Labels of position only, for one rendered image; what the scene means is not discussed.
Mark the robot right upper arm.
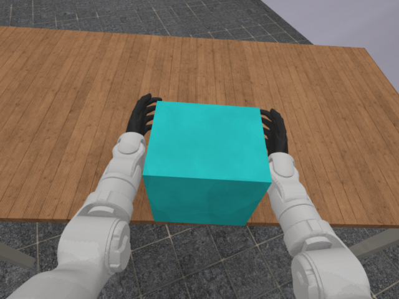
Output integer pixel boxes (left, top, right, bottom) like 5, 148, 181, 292
291, 247, 373, 299

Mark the robot right hand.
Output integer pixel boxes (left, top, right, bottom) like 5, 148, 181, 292
260, 108, 288, 157

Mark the table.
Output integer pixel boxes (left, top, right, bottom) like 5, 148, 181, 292
0, 26, 399, 268

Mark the left robot forearm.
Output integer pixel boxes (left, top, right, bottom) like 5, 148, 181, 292
57, 132, 146, 264

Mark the carton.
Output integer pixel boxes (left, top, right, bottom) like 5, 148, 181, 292
142, 101, 272, 226

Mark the right robot forearm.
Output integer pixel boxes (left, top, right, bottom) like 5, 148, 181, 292
267, 152, 371, 294

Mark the robot left hand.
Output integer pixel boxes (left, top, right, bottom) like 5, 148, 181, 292
126, 93, 162, 136

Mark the robot left upper arm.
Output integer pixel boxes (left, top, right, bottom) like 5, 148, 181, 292
6, 216, 130, 299

